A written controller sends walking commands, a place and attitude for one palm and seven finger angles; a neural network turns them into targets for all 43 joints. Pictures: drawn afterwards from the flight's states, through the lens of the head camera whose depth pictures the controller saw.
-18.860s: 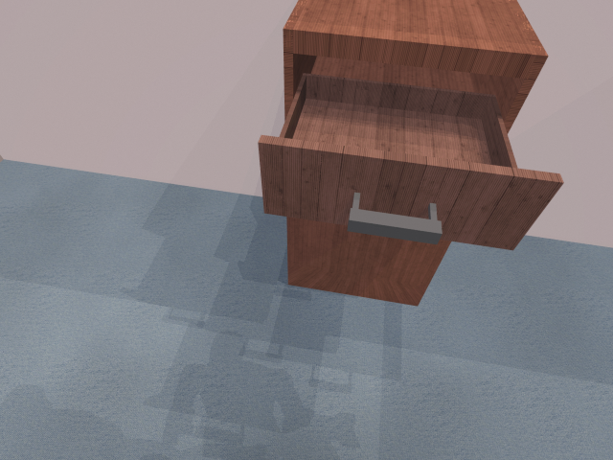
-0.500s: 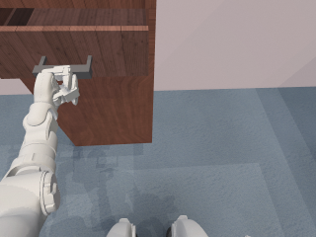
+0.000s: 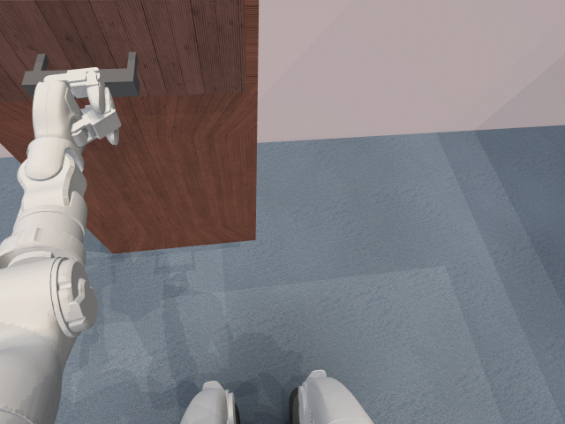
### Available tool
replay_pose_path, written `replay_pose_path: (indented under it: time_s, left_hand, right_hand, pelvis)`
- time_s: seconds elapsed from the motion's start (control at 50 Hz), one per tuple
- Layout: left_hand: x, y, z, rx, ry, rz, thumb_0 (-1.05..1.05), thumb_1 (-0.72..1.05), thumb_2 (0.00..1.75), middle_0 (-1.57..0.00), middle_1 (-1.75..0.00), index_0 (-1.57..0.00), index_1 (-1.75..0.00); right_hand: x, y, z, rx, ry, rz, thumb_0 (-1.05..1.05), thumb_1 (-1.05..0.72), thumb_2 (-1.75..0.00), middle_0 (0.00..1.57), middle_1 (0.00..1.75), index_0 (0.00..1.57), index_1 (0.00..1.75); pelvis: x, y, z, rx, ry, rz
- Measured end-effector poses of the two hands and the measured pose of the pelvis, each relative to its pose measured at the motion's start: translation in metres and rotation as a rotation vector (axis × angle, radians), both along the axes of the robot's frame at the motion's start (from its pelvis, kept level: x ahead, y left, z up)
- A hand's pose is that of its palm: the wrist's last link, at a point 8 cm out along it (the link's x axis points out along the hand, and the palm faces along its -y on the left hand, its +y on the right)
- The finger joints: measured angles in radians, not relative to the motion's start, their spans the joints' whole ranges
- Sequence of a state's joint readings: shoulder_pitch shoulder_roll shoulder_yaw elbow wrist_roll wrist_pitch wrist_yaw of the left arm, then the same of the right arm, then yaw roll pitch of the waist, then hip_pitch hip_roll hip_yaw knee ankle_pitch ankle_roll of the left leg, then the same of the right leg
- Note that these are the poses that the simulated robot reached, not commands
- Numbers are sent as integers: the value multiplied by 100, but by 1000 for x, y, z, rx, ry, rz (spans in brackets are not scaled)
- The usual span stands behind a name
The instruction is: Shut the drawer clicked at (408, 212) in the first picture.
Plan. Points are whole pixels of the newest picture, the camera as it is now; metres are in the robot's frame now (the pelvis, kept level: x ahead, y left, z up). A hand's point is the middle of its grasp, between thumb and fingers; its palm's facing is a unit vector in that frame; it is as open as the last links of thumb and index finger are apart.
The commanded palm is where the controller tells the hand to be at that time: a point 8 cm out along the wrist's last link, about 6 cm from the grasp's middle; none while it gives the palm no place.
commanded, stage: push the drawer shut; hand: left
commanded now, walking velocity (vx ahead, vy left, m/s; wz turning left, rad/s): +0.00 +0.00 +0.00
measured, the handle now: (86, 72) +0.60 +0.23 +0.09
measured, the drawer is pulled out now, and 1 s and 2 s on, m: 0.03 0.00 0.00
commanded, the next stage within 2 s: pull the fist back off the drawer in 0.76 s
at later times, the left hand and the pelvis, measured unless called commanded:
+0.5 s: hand (101, 95) +0.56 +0.20 +0.09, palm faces +0.02 -1.00 -0.05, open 3.1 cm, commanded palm +0.59 +0.23 +0.10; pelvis +0.00 +0.00 -0.01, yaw +0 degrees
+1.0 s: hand (103, 93) +0.55 +0.20 +0.10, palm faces +0.04 -1.00 -0.04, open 3.2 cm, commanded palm +0.58 +0.22 +0.10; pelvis -0.01 +0.01 -0.01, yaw +0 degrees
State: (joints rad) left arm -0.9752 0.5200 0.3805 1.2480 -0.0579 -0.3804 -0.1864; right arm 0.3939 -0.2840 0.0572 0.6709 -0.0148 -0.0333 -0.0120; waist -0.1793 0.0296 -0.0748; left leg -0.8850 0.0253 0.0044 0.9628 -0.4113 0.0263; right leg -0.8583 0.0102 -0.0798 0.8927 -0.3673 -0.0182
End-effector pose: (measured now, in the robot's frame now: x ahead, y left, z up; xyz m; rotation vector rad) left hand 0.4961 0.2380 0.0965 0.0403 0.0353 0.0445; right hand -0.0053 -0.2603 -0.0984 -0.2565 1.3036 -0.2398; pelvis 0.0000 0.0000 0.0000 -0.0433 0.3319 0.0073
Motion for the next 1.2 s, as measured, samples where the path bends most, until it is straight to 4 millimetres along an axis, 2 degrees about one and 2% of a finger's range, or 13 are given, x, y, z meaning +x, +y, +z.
replay_pose_path:
  time_s: [0.22,0.42,0.54,0.86,1.2]
  left_hand:
    - [31,5,0,1,13,-9,2,74,93,-140,-160,-140,-160]
    - [36,17,-2,4,34,-13,-4,58,92,-140,-160,-140,-160]
    - [37,19,-1,5,35,-16,-2,56,91,-140,-160,-141,-160]
    - [35,15,2,1,39,-4,2,59,94,-140,-160,-140,-160]
    - [34,12,2,-2,24,1,4,63,94,-140,-160,-140,-160]
  right_hand:
    - [-20,2,5,-23,79,-26,1,-91,-89,21,30,21,30]
    - [-35,6,6,-25,147,-25,1,-91,-89,21,30,21,30]
    - [-38,7,7,-36,145,-14,1,-91,-89,21,30,21,30]
    - [-45,12,7,-38,116,4,1,-91,-89,21,30,21,30]
    - [-46,11,7,-18,127,-3,1,-91,-89,21,30,21,30]
  pelvis:
    - [3,2,-4,-13,46,-2]
    - [2,3,-6,-26,67,9]
    - [-2,5,-8,-33,75,17]
    - [-9,9,-8,-34,76,19]
    - [-6,6,-8,-31,65,12]
